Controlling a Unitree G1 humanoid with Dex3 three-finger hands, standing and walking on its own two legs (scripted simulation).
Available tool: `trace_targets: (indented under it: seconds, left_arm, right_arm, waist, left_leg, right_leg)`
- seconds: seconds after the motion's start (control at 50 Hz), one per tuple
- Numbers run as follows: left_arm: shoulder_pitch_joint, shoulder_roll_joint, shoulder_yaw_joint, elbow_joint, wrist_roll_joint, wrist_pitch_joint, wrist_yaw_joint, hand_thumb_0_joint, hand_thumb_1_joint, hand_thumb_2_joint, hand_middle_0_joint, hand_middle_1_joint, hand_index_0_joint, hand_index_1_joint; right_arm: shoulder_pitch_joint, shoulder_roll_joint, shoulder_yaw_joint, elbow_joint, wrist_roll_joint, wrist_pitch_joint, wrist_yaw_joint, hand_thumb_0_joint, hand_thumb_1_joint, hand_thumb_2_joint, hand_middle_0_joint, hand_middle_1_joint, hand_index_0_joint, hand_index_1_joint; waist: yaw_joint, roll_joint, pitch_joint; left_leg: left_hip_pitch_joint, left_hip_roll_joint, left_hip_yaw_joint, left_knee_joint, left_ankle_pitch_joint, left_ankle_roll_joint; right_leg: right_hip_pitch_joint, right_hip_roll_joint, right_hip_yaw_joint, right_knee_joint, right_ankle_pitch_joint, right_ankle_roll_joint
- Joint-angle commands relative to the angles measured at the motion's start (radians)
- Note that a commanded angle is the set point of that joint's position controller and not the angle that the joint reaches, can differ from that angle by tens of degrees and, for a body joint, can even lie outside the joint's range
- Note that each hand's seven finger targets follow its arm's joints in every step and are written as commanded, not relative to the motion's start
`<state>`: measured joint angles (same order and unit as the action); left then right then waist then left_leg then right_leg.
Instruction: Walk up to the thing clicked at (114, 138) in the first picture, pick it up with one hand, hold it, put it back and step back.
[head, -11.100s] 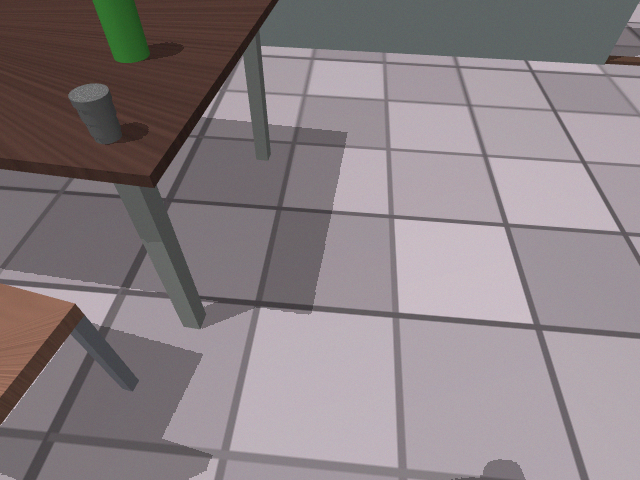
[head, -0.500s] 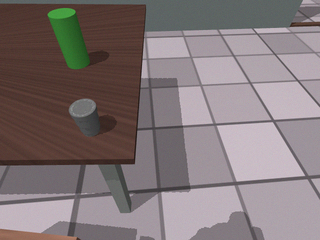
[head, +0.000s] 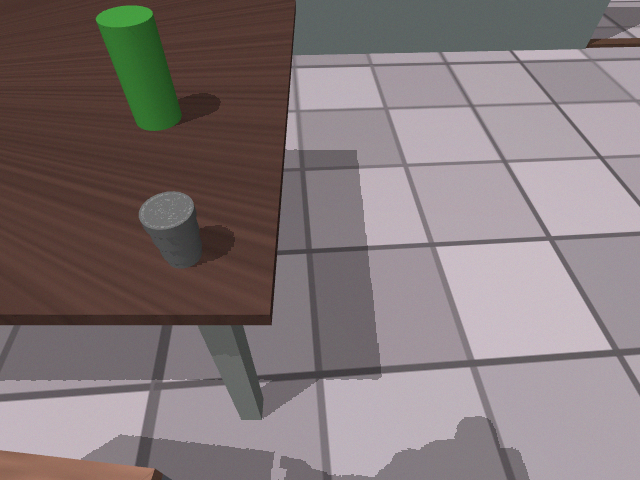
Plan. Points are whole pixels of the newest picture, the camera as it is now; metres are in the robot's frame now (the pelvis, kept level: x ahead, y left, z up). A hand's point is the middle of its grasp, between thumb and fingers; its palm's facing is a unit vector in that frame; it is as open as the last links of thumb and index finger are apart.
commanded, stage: rise first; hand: left
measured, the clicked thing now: (176, 233) +0.45 +0.21 +0.03
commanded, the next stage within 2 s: go down in 1.68 s
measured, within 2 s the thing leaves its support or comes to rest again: neither
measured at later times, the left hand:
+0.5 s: hand (88, 449) +0.18 +0.28 -0.04, palm faces +0.34 -0.86 -0.37, open 16.7 cm
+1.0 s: hand (37, 427) +0.18 +0.28 +0.06, palm faces +0.41 -0.81 -0.42, open 17.5 cm
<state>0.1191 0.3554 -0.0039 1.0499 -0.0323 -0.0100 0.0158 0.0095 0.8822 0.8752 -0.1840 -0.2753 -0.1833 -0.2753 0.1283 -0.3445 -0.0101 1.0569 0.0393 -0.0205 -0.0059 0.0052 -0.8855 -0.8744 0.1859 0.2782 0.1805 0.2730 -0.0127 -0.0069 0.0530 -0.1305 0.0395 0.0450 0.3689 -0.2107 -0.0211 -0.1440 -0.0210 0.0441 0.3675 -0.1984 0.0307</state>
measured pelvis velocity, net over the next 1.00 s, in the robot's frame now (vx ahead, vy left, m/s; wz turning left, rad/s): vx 0.01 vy -0.01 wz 0.06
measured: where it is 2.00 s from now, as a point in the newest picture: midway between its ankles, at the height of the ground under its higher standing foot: outside the picture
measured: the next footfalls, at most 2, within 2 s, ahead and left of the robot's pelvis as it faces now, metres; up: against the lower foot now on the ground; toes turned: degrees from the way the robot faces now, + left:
none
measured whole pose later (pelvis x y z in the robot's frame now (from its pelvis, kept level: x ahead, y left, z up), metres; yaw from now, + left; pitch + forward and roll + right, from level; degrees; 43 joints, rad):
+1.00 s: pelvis +0.01 -0.01 +0.00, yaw +4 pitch -3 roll +0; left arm 0.42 0.33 0.29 -0.02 -0.05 -0.17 0.05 -0.01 -0.55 0.02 -0.05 -0.04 -0.05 -0.05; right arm 0.22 -0.25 -0.18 0.66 0.01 -0.08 -0.06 -0.01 0.52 -0.02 0.06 0.05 0.05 0.04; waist 0.05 0.05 0.03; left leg -0.11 0.03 -0.02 0.40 -0.23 -0.03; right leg -0.10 -0.03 -0.02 0.41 -0.25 0.02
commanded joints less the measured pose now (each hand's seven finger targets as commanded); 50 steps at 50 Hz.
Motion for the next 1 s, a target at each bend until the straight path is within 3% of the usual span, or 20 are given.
trace_targets:
  seconds: [0.0, 0.02, 0.06, 0.1, 0.16, 0.2, 0.28, 0.36, 0.4, 0.58, 0.66, 0.68, 0.74, 0.76, 0.8, 0.82, 0.84, 0.9, 0.94, 0.98]
  left_arm:
    - [-0.175, 0.208, 0.114, -0.205, -0.057, -0.11, 0.057, 0.0, 0.499, 0.5, -0.073, -0.077, -0.059, -0.091]
    - [-0.157, 0.263, 0.181, -0.216, -0.053, -0.102, 0.068, 0.0, 0.419, 0.42, -0.066, -0.072, -0.055, -0.082]
    - [-0.115, 0.176, 0.169, -0.208, -0.03, -0.107, 0.068, 0.0, 0.259, 0.26, -0.06, -0.07, -0.061, -0.068]
    - [-0.005, 0.194, 0.238, -0.312, -0.005, -0.104, 0.067, 0.0, 0.146, 0.176, -0.055, -0.068, -0.075, -0.047]
    - [0.048, 0.192, 0.253, -0.43, -0.002, -0.099, 0.065, 0.0, -0.052, 0.093, -0.047, -0.062, -0.076, -0.031]
    - [0.086, 0.118, 0.221, -0.483, -0.009, -0.088, 0.055, 0.0, -0.153, 0.073, -0.046, -0.061, -0.07, -0.036]
    - [-0.022, 0.14, 0.234, -0.696, -0.012, -0.1, 0.064, 0.0, -0.372, 0.048, -0.044, -0.048, -0.046, -0.047]
    - [0.015, 0.113, 0.218, -0.856, -0.01, -0.116, 0.075, 0.0, -0.518, 0.02, -0.045, -0.047, -0.041, -0.051]
    - [0.087, 0.15, 0.279, -0.904, -0.009, -0.119, 0.083, 0.0, -0.533, 0.027, -0.044, -0.047, -0.035, -0.057]
    - [0.216, 0.139, 0.325, -1.094, -0.017, -0.141, 0.057, 0.0, -0.538, 0.011, -0.041, -0.04, -0.036, -0.046]
    - [0.227, 0.149, 0.356, -1.172, -0.019, -0.157, 0.051, 0.0, -0.549, 0.011, -0.044, -0.043, -0.038, -0.05]
    - [0.22, 0.169, 0.375, -1.172, -0.018, -0.162, 0.05, 0.0, -0.545, 0.014, -0.044, -0.043, -0.037, -0.05]
    - [0.213, 0.151, 0.361, -1.241, -0.016, -0.185, 0.048, 0.0, -0.549, 0.016, -0.043, -0.044, -0.036, -0.052]
    - [0.23, 0.17, 0.393, -1.211, -0.015, -0.186, 0.052, 0.0, -0.557, 0.018, -0.046, -0.047, -0.039, -0.055]
    - [0.228, 0.159, 0.385, -1.252, -0.014, -0.198, 0.047, 0.0, -0.555, 0.017, -0.046, -0.046, -0.04, -0.053]
    - [0.241, 0.147, 0.372, -1.247, -0.012, -0.202, 0.045, 0.0, -0.571, 0.023, -0.049, -0.048, -0.038, -0.06]
    - [0.228, 0.19, 0.416, -1.255, -0.016, -0.205, 0.049, 0.0, -0.56, 0.021, -0.047, -0.047, -0.038, -0.057]
    - [0.249, 0.165, 0.399, -1.278, -0.013, -0.222, 0.04, 0.0, -0.561, 0.014, -0.046, -0.041, -0.036, -0.053]
    - [0.236, 0.209, 0.449, -1.278, -0.017, -0.232, 0.044, 0.0, -0.561, 0.019, -0.048, -0.046, -0.04, -0.055]
    - [0.233, 0.182, 0.422, -1.296, -0.017, -0.246, 0.036, 0.0, -0.55, 0.01, -0.044, -0.038, -0.037, -0.046]
  right_arm:
    - [-0.198, -0.198, -0.092, -0.212, 0.058, -0.127, -0.056, 0.0, -0.5, -0.5, 0.049, 0.05, 0.05, 0.05]
    - [-0.197, -0.26, -0.156, -0.205, 0.047, -0.127, -0.069, 0.0, -0.42, -0.42, 0.049, 0.051, 0.05, 0.051]
    - [-0.166, -0.15, -0.133, -0.18, 0.022, -0.129, -0.064, 0.0, -0.26, -0.26, 0.049, 0.05, 0.05, 0.05]
    - [0.006, -0.147, -0.19, -0.194, -0.002, -0.118, -0.057, 0.0, -0.138, -0.188, 0.049, 0.05, 0.05, 0.05]
    - [0.002, -0.123, -0.18, -0.261, -0.002, -0.104, -0.056, 0.0, 0.07, -0.13, 0.05, 0.049, 0.05, 0.049]
    - [0.028, -0.056, -0.148, -0.307, 0.001, -0.093, -0.052, 0.0, 0.158, -0.105, 0.05, 0.049, 0.05, 0.049]
    - [-0.082, -0.063, -0.131, -0.464, 0.0, -0.099, -0.066, 0.0, 0.369, -0.053, 0.05, 0.048, 0.05, 0.048]
    - [-0.01, -0.061, -0.13, -0.552, -0.008, -0.116, -0.08, 0.0, 0.497, -0.022, 0.05, 0.048, 0.05, 0.048]
    - [0.043, -0.056, -0.134, -0.567, -0.01, -0.118, -0.08, 0.0, 0.518, -0.018, 0.05, 0.048, 0.05, 0.048]
    - [0.097, -0.034, -0.164, -0.573, -0.015, -0.112, -0.059, 0.0, 0.544, -0.01, 0.05, 0.047, 0.05, 0.047]
    - [0.011, 0.001, -0.156, -0.535, -0.017, -0.106, -0.049, 0.0, 0.534, -0.012, 0.05, 0.047, 0.05, 0.047]
    - [0.01, -0.076, -0.207, -0.583, -0.024, -0.113, -0.056, 0.0, 0.539, -0.013, 0.05, 0.048, 0.05, 0.048]
    - [-0.035, -0.048, -0.179, -0.602, -0.024, -0.114, -0.055, 0.0, 0.547, -0.011, 0.05, 0.048, 0.049, 0.048]
    - [-0.006, -0.092, -0.221, -0.612, -0.027, -0.116, -0.063, 0.0, 0.538, -0.015, 0.05, 0.048, 0.05, 0.048]
    - [0.009, -0.028, -0.178, -0.57, -0.026, -0.111, -0.056, 0.0, 0.534, -0.017, 0.05, 0.048, 0.05, 0.048]
    - [0.025, -0.022, -0.187, -0.542, -0.028, -0.111, -0.058, 0.0, 0.527, -0.018, 0.05, 0.048, 0.05, 0.048]
    - [0.006, -0.089, -0.23, -0.582, -0.031, -0.115, -0.066, 0.0, 0.537, -0.017, 0.05, 0.048, 0.05, 0.048]
    - [0.013, -0.007, -0.184, -0.518, -0.027, -0.113, -0.056, 0.0, 0.536, -0.012, 0.05, 0.047, 0.05, 0.047]
    - [0.011, -0.071, -0.227, -0.568, -0.029, -0.119, -0.066, 0.0, 0.532, -0.019, 0.05, 0.048, 0.05, 0.048]
    - [0.023, 0.001, -0.172, -0.529, -0.023, -0.116, -0.055, 0.0, 0.544, -0.013, 0.05, 0.048, 0.05, 0.048]
  waist:
    - [0.017, 0.032, -0.056]
    - [0.029, 0.05, -0.122]
    - [0.029, 0.045, -0.2]
    - [0.036, 0.078, -0.267]
    - [0.044, 0.08, -0.275]
    - [0.036, 0.042, -0.244]
    - [0.031, 0.025, -0.189]
    - [0.014, 0.042, -0.179]
    - [0.037, 0.064, -0.164]
    - [0.038, 0.033, -0.101]
    - [0.082, 0.085, -0.094]
    - [0.052, 0.037, -0.13]
    - [0.058, 0.035, -0.123]
    - [0.048, 0.02, -0.137]
    - [0.07, 0.052, -0.099]
    - [0.059, 0.051, -0.098]
    - [0.052, 0.004, -0.109]
    - [0.07, 0.055, -0.08]
    - [0.056, -0.012, -0.113]
    - [0.065, 0.036, -0.066]
  left_leg:
    - [-0.115, -0.028, 0.019, 0.001, 0.0, 0.012]
    - [-0.104, -0.025, 0.018, 0.022, 0.05, 0.008]
    - [-0.097, -0.025, 0.008, 0.053, 0.11, 0.014]
    - [-0.061, -0.031, 0.003, 0.051, 0.196, 0.013]
    - [-0.03, -0.04, 0.009, 0.044, 0.28, 0.008]
    - [-0.035, -0.041, 0.012, 0.041, 0.281, 0.013]
    - [-0.038, -0.04, 0.007, 0.015, 0.187, 0.02]
    - [0.0, -0.036, 0.004, 0.005, 0.186, 0.019]
    - [-0.001, -0.037, 0.003, 0.002, 0.193, 0.015]
    - [0.017, -0.038, 0.002, -0.005, 0.225, 0.017]
    - [-0.002, -0.037, -0.006, -0.008, 0.235, 0.012]
    - [0.021, -0.034, -0.003, 0.005, 0.262, 0.015]
    - [0.03, -0.039, -0.004, -0.001, 0.239, 0.018]
    - [0.041, -0.039, -0.003, 0.004, 0.244, 0.019]
    - [0.027, -0.039, -0.007, -0.011, 0.221, 0.014]
    - [0.034, -0.042, -0.005, -0.01, 0.214, 0.018]
    - [0.035, -0.042, -0.006, -0.005, 0.212, 0.022]
    - [0.025, -0.05, 0.0, -0.015, 0.185, 0.023]
    - [0.037, -0.045, -0.006, -0.009, 0.202, 0.027]
    - [0.021, -0.052, 0.0, -0.018, 0.172, 0.026]
  right_leg:
    - [-0.082, 0.027, -0.057, -0.003, -0.013, -0.039]
    - [-0.072, 0.027, -0.062, 0.025, 0.035, -0.043]
    - [-0.059, 0.025, -0.06, 0.054, 0.106, -0.042]
    - [-0.019, 0.032, -0.07, 0.052, 0.171, -0.045]
    - [0.011, 0.03, -0.074, 0.039, 0.242, -0.036]
    - [0.003, 0.025, -0.082, 0.031, 0.25, -0.03]
    - [-0.023, 0.015, -0.08, 0.005, 0.162, -0.029]
    - [-0.009, 0.02, -0.086, 0.005, 0.161, -0.032]
    - [0.003, 0.019, -0.092, 0.004, 0.16, -0.036]
    - [0.017, 0.021, -0.105, -0.005, 0.195, -0.032]
    - [0.032, 0.017, -0.106, 0.002, 0.187, -0.038]
    - [0.049, 0.019, -0.104, 0.003, 0.219, -0.031]
    - [0.05, 0.016, -0.102, -0.001, 0.201, -0.029]
    - [0.057, 0.016, -0.101, -0.003, 0.208, -0.027]
    - [0.048, 0.017, -0.108, -0.006, 0.175, -0.033]
    - [0.036, 0.012, -0.105, -0.009, 0.174, -0.03]
    - [0.039, 0.013, -0.106, -0.014, 0.176, -0.024]
    - [0.027, 0.003, -0.103, -0.018, 0.155, -0.025]
    - [0.045, 0.007, -0.107, -0.019, 0.175, -0.019]
    - [0.023, 0.003, -0.104, -0.027, 0.144, -0.023]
